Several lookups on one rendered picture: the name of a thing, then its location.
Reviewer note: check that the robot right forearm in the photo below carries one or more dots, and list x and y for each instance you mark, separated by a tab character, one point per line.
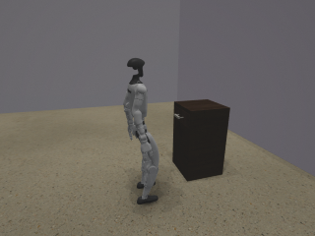
138	122

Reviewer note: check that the robot left upper arm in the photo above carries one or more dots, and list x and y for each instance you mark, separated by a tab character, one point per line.
126	102

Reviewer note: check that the robot right hand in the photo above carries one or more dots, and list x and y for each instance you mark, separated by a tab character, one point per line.
146	148

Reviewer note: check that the robot left forearm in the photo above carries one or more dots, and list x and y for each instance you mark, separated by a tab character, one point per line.
129	116

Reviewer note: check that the drawer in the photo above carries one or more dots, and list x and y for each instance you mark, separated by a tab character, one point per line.
186	116

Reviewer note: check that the robot left shin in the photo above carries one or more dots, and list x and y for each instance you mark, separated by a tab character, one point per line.
143	169

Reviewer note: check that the robot left hand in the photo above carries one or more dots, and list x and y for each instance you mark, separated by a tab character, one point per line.
130	129

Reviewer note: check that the robot right upper arm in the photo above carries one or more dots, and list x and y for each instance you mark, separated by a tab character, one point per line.
140	92

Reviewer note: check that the handle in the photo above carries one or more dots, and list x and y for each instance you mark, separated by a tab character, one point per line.
176	115

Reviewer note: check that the right robot foot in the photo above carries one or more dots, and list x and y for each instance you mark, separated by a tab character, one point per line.
149	199

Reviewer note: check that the cabinet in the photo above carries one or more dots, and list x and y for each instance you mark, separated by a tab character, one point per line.
198	151

